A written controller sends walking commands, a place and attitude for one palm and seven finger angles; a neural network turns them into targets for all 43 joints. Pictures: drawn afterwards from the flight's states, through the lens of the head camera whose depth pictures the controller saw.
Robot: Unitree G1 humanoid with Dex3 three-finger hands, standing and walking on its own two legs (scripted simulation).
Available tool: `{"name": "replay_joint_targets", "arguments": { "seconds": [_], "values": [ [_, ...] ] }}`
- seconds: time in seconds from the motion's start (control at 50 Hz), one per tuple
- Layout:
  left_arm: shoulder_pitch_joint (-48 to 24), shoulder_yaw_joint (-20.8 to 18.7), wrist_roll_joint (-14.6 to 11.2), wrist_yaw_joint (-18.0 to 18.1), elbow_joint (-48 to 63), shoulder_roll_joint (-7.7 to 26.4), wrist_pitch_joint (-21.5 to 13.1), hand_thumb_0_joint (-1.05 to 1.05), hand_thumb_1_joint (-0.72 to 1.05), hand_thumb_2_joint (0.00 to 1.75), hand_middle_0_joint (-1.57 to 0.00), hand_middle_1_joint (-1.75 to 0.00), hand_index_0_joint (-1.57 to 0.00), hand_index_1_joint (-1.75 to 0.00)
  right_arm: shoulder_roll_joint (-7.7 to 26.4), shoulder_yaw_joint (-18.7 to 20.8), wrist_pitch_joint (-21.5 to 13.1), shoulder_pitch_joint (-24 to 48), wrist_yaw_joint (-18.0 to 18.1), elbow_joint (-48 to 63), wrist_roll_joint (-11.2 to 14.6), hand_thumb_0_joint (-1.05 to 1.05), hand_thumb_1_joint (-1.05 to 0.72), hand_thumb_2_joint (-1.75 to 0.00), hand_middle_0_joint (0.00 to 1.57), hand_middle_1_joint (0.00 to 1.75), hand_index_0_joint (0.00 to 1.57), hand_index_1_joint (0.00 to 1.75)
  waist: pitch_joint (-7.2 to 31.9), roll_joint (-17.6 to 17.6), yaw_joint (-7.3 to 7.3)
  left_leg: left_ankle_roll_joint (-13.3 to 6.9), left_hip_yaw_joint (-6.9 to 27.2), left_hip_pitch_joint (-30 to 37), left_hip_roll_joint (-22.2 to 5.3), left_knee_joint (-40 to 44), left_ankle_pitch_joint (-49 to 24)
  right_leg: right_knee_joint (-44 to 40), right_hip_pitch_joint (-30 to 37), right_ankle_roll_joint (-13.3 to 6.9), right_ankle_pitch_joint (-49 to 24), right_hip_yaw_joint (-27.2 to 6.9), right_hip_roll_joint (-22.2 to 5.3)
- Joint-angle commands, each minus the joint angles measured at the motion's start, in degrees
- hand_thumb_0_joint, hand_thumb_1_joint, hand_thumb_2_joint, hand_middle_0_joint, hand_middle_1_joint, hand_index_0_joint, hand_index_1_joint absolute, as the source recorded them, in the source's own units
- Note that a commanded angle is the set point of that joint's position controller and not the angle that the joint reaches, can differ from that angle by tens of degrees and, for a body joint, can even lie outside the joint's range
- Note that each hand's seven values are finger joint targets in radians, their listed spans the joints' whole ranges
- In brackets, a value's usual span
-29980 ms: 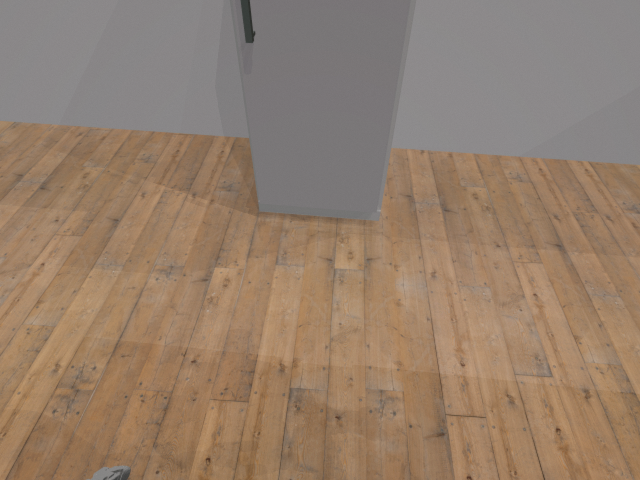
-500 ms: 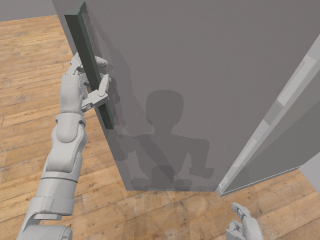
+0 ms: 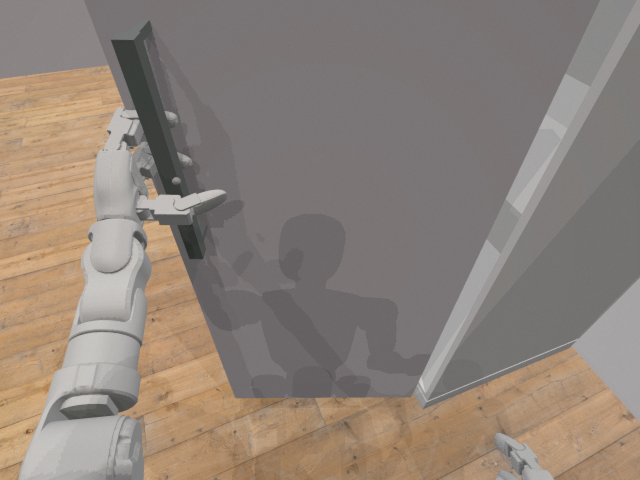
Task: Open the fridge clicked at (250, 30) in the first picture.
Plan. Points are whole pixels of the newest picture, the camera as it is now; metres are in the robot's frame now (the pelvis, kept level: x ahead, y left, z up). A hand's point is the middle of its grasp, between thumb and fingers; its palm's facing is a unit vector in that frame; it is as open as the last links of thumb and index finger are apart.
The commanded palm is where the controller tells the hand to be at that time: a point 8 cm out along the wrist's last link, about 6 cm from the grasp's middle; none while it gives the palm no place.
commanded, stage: loosen the grip on the handle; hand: left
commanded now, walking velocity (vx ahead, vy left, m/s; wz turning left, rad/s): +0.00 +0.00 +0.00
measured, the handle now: (174, 160) +0.45 +0.20 +0.19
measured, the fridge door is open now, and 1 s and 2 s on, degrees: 70 71 71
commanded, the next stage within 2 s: slip the hand off the handle in 0.28 s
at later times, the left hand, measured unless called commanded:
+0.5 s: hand (158, 190) +0.39 +0.20 +0.19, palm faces +0.15 -0.98 -0.12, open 14.7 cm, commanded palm +0.36 +0.26 +0.19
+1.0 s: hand (94, 193) +0.37 +0.27 +0.19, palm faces +0.18 -0.98 -0.13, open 14.7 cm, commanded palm +0.34 +0.31 +0.19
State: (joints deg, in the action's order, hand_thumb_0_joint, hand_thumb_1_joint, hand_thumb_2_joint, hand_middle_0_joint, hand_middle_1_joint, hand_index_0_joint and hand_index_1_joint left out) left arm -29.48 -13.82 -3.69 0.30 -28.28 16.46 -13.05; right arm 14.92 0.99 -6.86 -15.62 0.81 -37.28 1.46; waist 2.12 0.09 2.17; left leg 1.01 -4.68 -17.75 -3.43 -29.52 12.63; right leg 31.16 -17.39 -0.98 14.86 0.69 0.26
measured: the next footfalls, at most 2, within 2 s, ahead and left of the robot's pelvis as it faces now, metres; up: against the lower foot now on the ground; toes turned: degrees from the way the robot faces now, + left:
none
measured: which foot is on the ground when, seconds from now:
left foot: down 0.00-1.00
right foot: down 0.00-1.00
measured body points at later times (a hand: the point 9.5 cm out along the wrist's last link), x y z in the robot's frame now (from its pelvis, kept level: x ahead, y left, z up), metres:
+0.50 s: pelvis +0.02 +0.00 +0.00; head +0.03 +0.00 +0.45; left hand +0.38 +0.26 +0.19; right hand +0.17 -0.24 -0.10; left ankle +0.03 +0.13 -0.73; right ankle +0.02 -0.11 -0.73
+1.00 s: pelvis +0.02 +0.02 +0.00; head +0.02 +0.02 +0.45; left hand +0.36 +0.32 +0.20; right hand +0.17 -0.22 -0.10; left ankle +0.03 +0.13 -0.73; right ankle +0.02 -0.11 -0.73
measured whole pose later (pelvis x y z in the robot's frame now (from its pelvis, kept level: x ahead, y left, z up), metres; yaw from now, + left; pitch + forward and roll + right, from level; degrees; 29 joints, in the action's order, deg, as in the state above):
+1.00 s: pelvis +0.02 +0.02 +0.00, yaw +2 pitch +2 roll -1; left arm -22.4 -18.8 -9.9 -11.6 -21.5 22.3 -11.9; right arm 13.3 -1.9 -7.3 -15.7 4.5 -38.6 2.1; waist 3.5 -0.9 -0.6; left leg -0.3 -3.0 -19.5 -2.1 -33.6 16.4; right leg 31.8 -16.9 0.5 17.3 1.9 -0.9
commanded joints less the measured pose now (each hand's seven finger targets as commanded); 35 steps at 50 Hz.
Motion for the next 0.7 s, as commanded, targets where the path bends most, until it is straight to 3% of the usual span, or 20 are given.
{"name": "replay_joint_targets", "arguments": {
  "seconds": [0.0,0.02,0.06,0.08,0.1,0.12,0.14,0.2,0.26,0.3,0.34,0.36,0.4,0.42,0.48,0.5,0.56,0.6,0.64,0.68],
  "values": [
    [-26.01,-0.67,1.53,-0.97,10.08,15.74,-7.13,0.0,-0.55,0.2,-0.37,-1.3,-0.37,-1.3,7.11,1.53,-2.38,4.59,1.49,6.38,1.06,0.0,-0.9,-0.9,0.2,0.3,0.2,0.3,7.0,0.36,-0.54,-2.91,0.8,2.28,2.58,3.59,8.12,-9.2,-2.16,0.21,8.65,-3.09,-0.68],
    [-28.24,1.46,0.79,-1.61,10.64,14.22,-7.3,0.0,-0.55,0.2,-0.36,-1.28,-0.36,-1.28,7.0,1.31,-2.66,4.47,1.75,6.42,1.2,0.0,-0.9,-0.9,0.2,0.3,0.2,0.3,7.73,0.73,0.02,-3.01,0.69,1.96,2.96,3.36,8.87,-9.99,-1.89,0.41,10.55,-3.8,-0.89],
    [-28.34,-0.61,-1.03,-2.55,10.24,15.69,-7.62,0.0,-0.55,0.2,-0.33,-1.25,-0.33,-1.25,7.1,1.61,-3.14,4.18,2.38,5.35,1.23,0.0,-0.9,-0.9,0.2,0.3,0.2,0.3,10.7,0.66,-0.48,-3.0,0.77,2.6,3.08,2.87,7.1,-10.19,0.17,0.32,9.76,-4.64,-0.82],
    [-27.48,-4.41,-2.05,-2.87,13.58,19.23,-8.11,0.0,-0.55,0.2,-0.32,-1.23,-0.32,-1.23,7.18,1.73,-3.37,4.45,2.56,5.47,1.1,0.0,-0.9,-0.9,0.2,0.3,0.2,0.3,14.26,-0.63,-2.04,-2.98,0.94,3.49,3.15,2.76,5.04,-9.71,3.26,0.14,7.5,-4.94,-0.89],
    [-26.67,-4.73,-2.49,-3.12,13.54,19.33,-8.05,0.0,-0.55,0.2,-0.3,-1.22,-0.3,-1.22,7.29,1.6,-3.21,4.73,2.78,5.06,1.03,0.0,-0.9,-0.9,0.2,0.3,0.2,0.3,15.46,-0.59,-2.17,-2.99,1.08,3.96,3.12,3.15,4.08,-9.17,4.2,0.2,5.73,-4.5,-0.76],
    [-27.61,-2.85,-3.49,-3.64,14.24,16.43,-8.18,0.0,-0.55,0.2,-0.29,-1.2,-0.29,-1.2,6.77,1.37,-3.54,4.73,2.81,4.93,1.05,0.0,-0.9,-0.9,0.2,0.3,0.2,0.3,15.11,0.28,-1.44,-3.12,1.29,4.25,3.09,3.0,2.69,-9.09,4.13,0.35,3.26,-4.07,-0.65],
    [-25.4,-3.55,-4.41,-3.87,14.03,16.08,-8.1,0.0,-0.55,0.2,-0.28,-1.18,-0.28,-1.18,6.62,1.39,-3.88,4.38,2.81,4.64,1.03,0.0,-0.9,-0.9,0.2,0.3,0.2,0.3,14.12,0.95,-2.0,-2.98,1.18,4.3,2.98,2.7,1.5,-9.19,4.35,0.33,1.61,-4.15,-0.65],
    [-22.14,-5.81,-4.58,-3.71,12.77,18.05,-7.12,0.0,-0.55,0.2,-0.25,-1.15,-0.25,-1.15,7.27,1.37,-3.97,3.93,2.9,3.59,0.73,0.0,-0.9,-0.9,0.2,0.3,0.2,0.3,12.5,2.32,-2.27,-3.14,1.11,3.39,3.23,2.33,-1.06,-8.1,4.63,0.82,-3.97,-3.62,-0.82],
    [-20.08,-6.55,-4.66,-3.96,15.83,17.82,-6.52,0.0,-0.55,0.2,-0.25,-1.15,-0.25,-1.15,6.89,1.5,-4.07,3.37,2.65,3.97,0.49,0.0,-0.9,-0.9,0.2,0.3,0.2,0.3,15.65,0.61,-2.84,-3.12,1.09,4.59,3.54,1.66,-5.52,-6.08,6.33,0.77,-11.43,-2.64,-0.55],
    [-17.35,-7.95,-4.56,-3.8,15.77,18.54,-5.53,0.0,-0.55,0.2,-0.25,-1.15,-0.25,-1.15,7.01,1.48,-3.71,3.31,2.66,4.15,0.41,0.0,-0.9,-0.9,0.2,0.3,0.2,0.3,15.11,1.92,-3.18,-3.12,0.96,4.51,3.5,1.42,-7.12,-5.19,6.68,1.02,-14.62,-2.04,-0.49],
    [-18.44,-5.42,-4.98,-4.25,17.27,15.6,-5.09,0.0,-0.55,0.2,-0.25,-1.15,-0.25,-1.15,6.52,1.25,-3.68,3.15,2.51,4.61,0.56,0.0,-0.9,-0.9,0.2,0.3,0.2,0.3,15.33,1.97,-2.64,-3.01,0.86,4.79,3.62,1.21,-7.46,-5.03,6.2,1.14,-15.41,-1.77,-0.38],
    [-18.4,-5.78,-4.74,-4.29,17.46,16.25,-4.78,0.0,-0.55,0.2,-0.25,-1.15,-0.25,-1.15,6.52,1.27,-3.65,3.58,2.58,4.78,0.63,0.0,-0.9,-0.9,0.2,0.3,0.2,0.3,15.11,0.32,-2.7,-2.98,0.89,4.95,3.66,1.03,-7.4,-4.99,5.46,0.99,-15.04,-1.71,-0.23],
    [-17.95,-7.79,-3.95,-3.92,17.24,18.63,-4.23,0.0,-0.55,0.2,-0.25,-1.15,-0.25,-1.15,6.81,1.31,-3.19,3.18,2.87,4.64,0.5,0.0,-0.9,-0.9,0.2,0.3,0.2,0.3,14.78,1.32,-2.58,-3.1,1.12,5.54,3.42,0.73,-8.61,-4.39,5.21,0.95,-15.87,-1.2,-0.02],
    [-18.42,-6.6,-3.98,-4.18,18.05,17.14,-4.19,0.0,-0.55,0.2,-0.25,-1.15,-0.25,-1.15,6.54,1.16,-3.15,3.32,2.76,5.07,0.48,0.0,-0.9,-0.9,0.2,0.3,0.2,0.3,15.95,0.35,-2.51,-3.09,1.22,5.75,3.58,0.67,-9.5,-4.02,5.41,0.95,-17.04,-1.05,-0.14],
    [-16.04,-8.34,-4.65,-5.12,18.11,18.08,-3.55,0.0,-0.55,0.2,-0.25,-1.15,-0.25,-1.15,6.4,1.08,-2.77,3.49,3.01,5.44,0.56,0.0,-0.9,-0.9,0.2,0.3,0.2,0.3,16.57,0.79,-3.02,-2.78,1.28,6.04,3.49,0.4,-10.5,-3.61,5.92,0.76,-17.94,-0.75,0.1],
    [-15.2,-9.48,-4.47,-5.4,19.14,19.37,-3.56,0.0,-0.55,0.2,-0.25,-1.15,-0.25,-1.15,6.57,1.1,-2.52,3.74,3.15,5.7,0.5,0.0,-0.9,-0.9,0.2,0.3,0.2,0.3,16.87,-0.59,-3.59,-2.83,1.38,6.82,3.32,0.42,-11.94,-3.11,6.32,0.51,-19.04,-0.54,0.13],
    [-16.22,-5.12,-4.86,-7.13,21.19,15.33,-3.49,0.0,-0.55,0.2,-0.25,-1.15,-0.25,-1.15,6.09,0.82,-2.79,4.1,3.08,6.34,0.79,0.0,-0.9,-0.9,0.2,0.3,0.2,0.3,16.29,-2.27,-2.48,-2.63,1.86,8.36,3.2,-0.04,-12.74,-2.99,4.16,0.25,-18.44,0.09,0.53],
    [-14.36,-4.97,-4.83,-7.95,20.36,15.35,-3.02,0.0,-0.55,0.2,-0.25,-1.15,-0.25,-1.15,6.52,0.92,-2.74,3.93,3.28,6.4,0.87,0.0,-0.9,-0.9,0.2,0.3,0.2,0.3,14.7,-1.71,-2.3,-2.68,2.23,8.62,2.84,-0.19,-12.81,-3.0,2.82,0.19,-17.42,0.4,0.68],
    [-16.47,-2.27,-5.46,-9.05,20.83,13.18,-2.6,0.0,-0.55,0.2,-0.25,-1.15,-0.25,-1.15,6.36,0.74,-3.0,3.92,3.46,6.38,1.16,0.0,-0.9,-0.9,0.2,0.3,0.2,0.3,13.65,-2.28,-1.41,-2.48,2.9,9.09,2.73,-0.22,-11.48,-3.3,0.97,0.14,-15.15,0.62,0.71],
    [-16.53,-2.39,-5.62,-9.62,20.07,13.89,-2.15,0.0,-0.55,0.2,-0.25,-1.15,-0.25,-1.15,6.62,0.53,-3.13,4.01,3.82,6.29,1.24,0.0,-0.9,-0.9,0.2,0.3,0.2,0.3,13.39,-3.02,-1.48,-2.28,3.61,9.03,2.69,0.01,-9.99,-3.48,0.06,-0.1,-12.55,0.79,0.71]
  ]
}}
